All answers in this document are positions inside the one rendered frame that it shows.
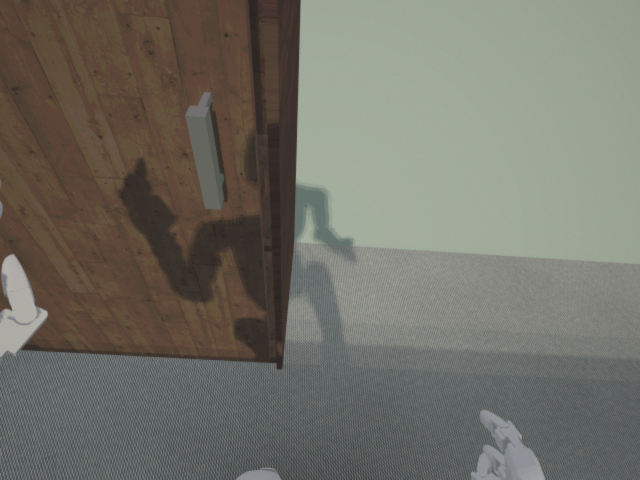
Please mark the right robot hand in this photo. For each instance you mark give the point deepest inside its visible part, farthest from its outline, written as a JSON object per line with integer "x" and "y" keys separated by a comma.
{"x": 518, "y": 462}

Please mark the robot left shin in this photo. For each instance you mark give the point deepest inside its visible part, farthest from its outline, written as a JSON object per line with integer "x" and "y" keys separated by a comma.
{"x": 270, "y": 469}

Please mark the handle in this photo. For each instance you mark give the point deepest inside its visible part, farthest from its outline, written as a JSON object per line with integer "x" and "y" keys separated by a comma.
{"x": 201, "y": 134}

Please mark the left robot hand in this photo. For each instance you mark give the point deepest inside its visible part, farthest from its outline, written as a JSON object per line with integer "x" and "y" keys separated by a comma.
{"x": 18, "y": 325}

